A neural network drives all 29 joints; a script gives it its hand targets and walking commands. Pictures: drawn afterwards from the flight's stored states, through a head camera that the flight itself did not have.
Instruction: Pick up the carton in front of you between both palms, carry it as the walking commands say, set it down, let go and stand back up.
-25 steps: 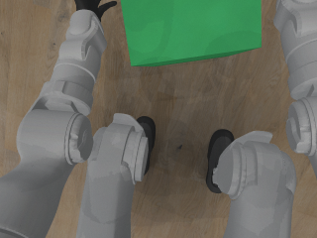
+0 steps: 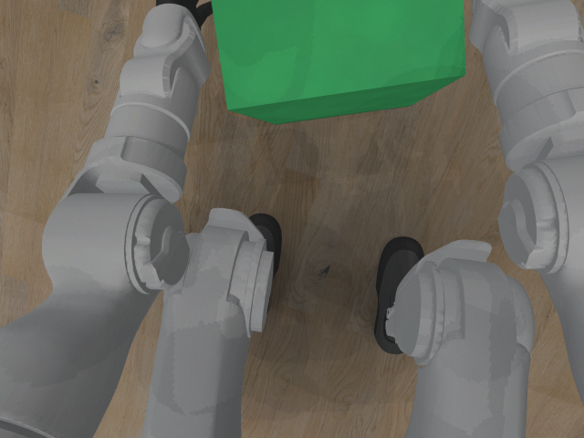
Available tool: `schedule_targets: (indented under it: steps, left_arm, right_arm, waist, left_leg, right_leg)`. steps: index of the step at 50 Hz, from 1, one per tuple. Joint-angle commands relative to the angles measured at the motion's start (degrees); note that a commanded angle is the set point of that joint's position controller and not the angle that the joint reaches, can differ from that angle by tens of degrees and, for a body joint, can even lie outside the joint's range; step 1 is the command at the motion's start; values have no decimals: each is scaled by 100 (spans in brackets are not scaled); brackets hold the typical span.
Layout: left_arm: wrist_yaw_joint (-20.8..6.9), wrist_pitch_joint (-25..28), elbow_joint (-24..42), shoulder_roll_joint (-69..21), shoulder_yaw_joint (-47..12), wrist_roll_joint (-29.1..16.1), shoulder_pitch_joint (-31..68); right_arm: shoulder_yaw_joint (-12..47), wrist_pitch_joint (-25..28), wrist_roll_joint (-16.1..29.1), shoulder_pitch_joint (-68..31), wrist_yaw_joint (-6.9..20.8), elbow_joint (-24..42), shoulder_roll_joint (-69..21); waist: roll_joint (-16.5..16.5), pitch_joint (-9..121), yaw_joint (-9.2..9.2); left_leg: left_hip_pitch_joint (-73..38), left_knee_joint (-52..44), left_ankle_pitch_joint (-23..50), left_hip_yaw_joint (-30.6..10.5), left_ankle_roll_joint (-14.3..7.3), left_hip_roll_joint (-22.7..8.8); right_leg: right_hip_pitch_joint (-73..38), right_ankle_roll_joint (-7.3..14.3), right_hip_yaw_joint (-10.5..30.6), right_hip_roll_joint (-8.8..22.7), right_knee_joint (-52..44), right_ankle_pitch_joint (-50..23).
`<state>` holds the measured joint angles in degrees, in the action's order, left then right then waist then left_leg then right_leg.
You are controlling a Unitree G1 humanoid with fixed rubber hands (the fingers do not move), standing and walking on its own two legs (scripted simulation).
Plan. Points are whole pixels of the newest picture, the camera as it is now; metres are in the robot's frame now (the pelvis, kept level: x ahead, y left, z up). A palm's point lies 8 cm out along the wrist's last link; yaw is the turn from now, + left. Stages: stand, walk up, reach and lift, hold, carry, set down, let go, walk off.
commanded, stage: reach and lift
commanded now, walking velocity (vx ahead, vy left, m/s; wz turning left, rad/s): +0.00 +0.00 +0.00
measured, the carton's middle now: (332, 20) +0.54 +0.02 -0.24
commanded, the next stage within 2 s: none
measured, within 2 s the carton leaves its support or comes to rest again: leaves its support in 0.04 s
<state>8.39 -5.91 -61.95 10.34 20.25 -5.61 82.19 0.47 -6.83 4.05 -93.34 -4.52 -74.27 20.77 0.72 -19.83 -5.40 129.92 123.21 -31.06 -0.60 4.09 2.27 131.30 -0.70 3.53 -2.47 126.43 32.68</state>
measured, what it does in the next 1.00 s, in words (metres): rises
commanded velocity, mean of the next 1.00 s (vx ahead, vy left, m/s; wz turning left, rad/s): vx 0.00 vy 0.00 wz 0.00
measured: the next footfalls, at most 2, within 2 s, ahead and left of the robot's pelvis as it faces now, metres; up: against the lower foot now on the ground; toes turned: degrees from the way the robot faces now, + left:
none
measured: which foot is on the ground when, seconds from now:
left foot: down 0.00-1.00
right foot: down 0.00-1.00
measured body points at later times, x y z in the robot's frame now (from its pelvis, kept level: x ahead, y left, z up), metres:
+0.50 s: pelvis +0.00 +0.01 +0.06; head +0.28 -0.02 +0.41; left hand +0.51 +0.16 -0.01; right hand +0.54 -0.14 -0.02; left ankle +0.13 +0.14 -0.34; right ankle +0.11 -0.12 -0.34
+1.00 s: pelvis +0.02 +0.01 +0.18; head +0.24 -0.01 +0.58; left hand +0.48 +0.16 +0.13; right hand +0.50 -0.14 +0.13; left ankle +0.13 +0.14 -0.34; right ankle +0.11 -0.12 -0.34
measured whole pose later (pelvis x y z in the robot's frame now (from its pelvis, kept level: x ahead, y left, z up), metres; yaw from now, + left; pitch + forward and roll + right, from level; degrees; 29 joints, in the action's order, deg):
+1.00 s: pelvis +0.02 +0.01 +0.18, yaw -3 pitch +40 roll +1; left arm 3.5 -20.9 -32.5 -4.8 29.0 10.9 47.5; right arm -21.3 -20.9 -12.2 -52.3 -2.5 -40.5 -0.5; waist -0.7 13.3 -3.1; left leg 102.0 89.6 -28.0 -5.3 4.0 5.1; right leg 102.1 -2.4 5.5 -6.5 90.6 28.6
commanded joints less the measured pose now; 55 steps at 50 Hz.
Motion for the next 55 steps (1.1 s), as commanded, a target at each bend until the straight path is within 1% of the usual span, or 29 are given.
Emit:
schedule_targets:
  steps: [1, 5, 7, 9, 12, 13, 15, 16, 19, 21, 25, 30, 35, 42, 48, 55]
  left_arm:
    - [-1563, -164, 1275, -4776, -1355, 10, 2999]
    - [-1689, -322, 1608, -5372, -1673, -233, 2883]
    - [-1699, -418, 1873, -5604, -1898, -377, 2841]
    - [-1695, -543, 2271, -5813, -2172, -466, 2856]
    - [-1730, -774, 2895, -5997, -2550, -454, 2895]
    - [-1714, -840, 3080, -6127, -2698, -407, 2886]
    - [-1707, -989, 3230, -6198, -2736, -247, 2729]
    - [-1714, -1073, 3164, -6232, -2683, -123, 2597]
    - [-1780, -1297, 2575, -6316, -2220, 368, 2205]
    - [-1826, -1383, 2248, -6347, -1859, 667, 2058]
    - [-1892, -1447, 1949, -6426, -1455, 1013, 1990]
    - [-1943, -1512, 1829, -6563, -1291, 1204, 1855]
    - [-2005, -1563, 1983, -6839, -1541, 1155, 1578]
    - [-2073, -1607, 2364, -7238, -2267, 833, 943]
    - [-2078, -1594, 2420, -7424, -2646, 699, 218]
    - [-2064, -1493, 2287, -7477, -2703, 797, -578]
  right_arm:
    - [400, -22, 9, -1879, 1451, 1269, -5295]
    - [683, -63, 200, -2043, 1434, 1950, -5834]
    - [909, -114, 304, -2134, 1373, 2380, -6118]
    - [1103, -217, 365, -2139, 1304, 2816, -6435]
    - [1217, -478, 277, -1890, 1239, 3315, -6943]
    - [1271, -582, 230, -1738, 1219, 3392, -7164]
    - [1211, -779, 101, -1379, 1233, 3359, -7431]
    - [1127, -872, 12, -1199, 1262, 3228, -7527]
    - [589, -1086, -389, -807, 1381, 2596, -7574]
    - [175, -1145, -669, -741, 1428, 2302, -7482]
    - [-387, -1154, -1035, -787, 1466, 2052, -7334]
    - [-687, -1189, -1268, -649, 1526, 1956, -7336]
    - [-510, -1239, -1217, -395, 1612, 2198, -7647]
    - [260, -1296, -873, 95, 1637, 2891, -8164]
    - [715, -1291, -707, 700, 1577, 3231, -8407]
    - [755, -1204, -777, 1511, 1513, 3234, -8531]
  waist:
    - [-734, 6168, -105]
    - [-786, 7135, -118]
    - [-875, 7919, -124]
    - [-955, 8833, -121]
    - [-929, 9963, -93]
    - [-900, 10181, -90]
    - [-823, 10050, -153]
    - [-792, 9745, -176]
    - [-760, 8415, -179]
    - [-754, 7860, -147]
    - [-637, 7661, -43]
    - [-429, 7885, 59]
    - [-312, 8385, 84]
    - [-361, 8859, 98]
    - [-435, 8539, 141]
    - [-361, 7786, 186]
  left_leg:
    - [-2739, -597, 1853, 694, -154, 502]
    - [-2976, -522, 2398, 703, -170, 552]
    - [-3158, -525, 2628, 731, -150, 560]
    - [-3377, -581, 2799, 771, -116, 571]
    - [-3616, -788, 2784, 841, -46, 609]
    - [-3696, -883, 2704, 895, -23, 626]
    - [-3735, -1147, 2404, 890, -28, 661]
    - [-3666, -1288, 2160, 878, -44, 667]
    - [-3231, -1732, 1265, 855, -112, 660]
    - [-3093, -2021, 873, 844, -144, 658]
    - [-3269, -2492, 636, 780, -165, 673]
    - [-3732, -2986, 548, 725, -155, 678]
    - [-4344, -3358, 837, 706, -136, 684]
    - [-5191, -3791, 1433, 652, -103, 710]
    - [-5752, -4283, 1588, 524, -113, 733]
    - [-6414, -5003, 1579, 357, -156, 719]
  right_leg:
    - [-2820, 170, -464, -435, -966, -1595]
    - [-3403, 170, -493, -474, -903, -2224]
    - [-3941, 145, -516, -497, -900, -2566]
    - [-4541, 105, -568, -540, -942, -2866]
    - [-5196, 40, -667, -624, -1129, -2973]
    - [-5174, 14, -705, -675, -1230, -2898]
    - [-4937, -14, -738, -714, -1476, -2517]
    - [-4675, -20, -747, -720, -1627, -2213]
    - [-3831, -18, -766, -713, -2131, -1186]
    - [-3546, -2, -774, -720, -2426, -757]
    - [-3523, 52, -812, -748, -2875, -474]
    - [-3847, 85, -816, -763, -3354, -384]
    - [-4422, 51, -812, -780, -3698, -686]
    - [-5381, -33, -776, -802, -4141, -1309]
    - [-6054, -82, -667, -795, -4660, -1517]
    - [-6741, -85, -473, -765, -5405, -1572]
